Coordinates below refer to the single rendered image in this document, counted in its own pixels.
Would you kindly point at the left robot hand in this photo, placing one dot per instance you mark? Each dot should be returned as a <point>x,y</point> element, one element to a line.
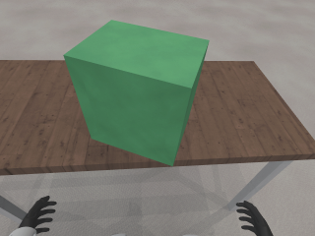
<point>31,219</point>

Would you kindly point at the right robot hand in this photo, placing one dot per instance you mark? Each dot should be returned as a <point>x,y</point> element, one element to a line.
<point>260,226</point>

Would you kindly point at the carton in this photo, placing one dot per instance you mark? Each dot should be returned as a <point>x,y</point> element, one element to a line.
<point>136,86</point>

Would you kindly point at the robot left forearm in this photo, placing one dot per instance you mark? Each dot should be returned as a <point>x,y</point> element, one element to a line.
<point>24,231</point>

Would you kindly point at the table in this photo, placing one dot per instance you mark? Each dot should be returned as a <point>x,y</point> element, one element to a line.
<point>237,116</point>

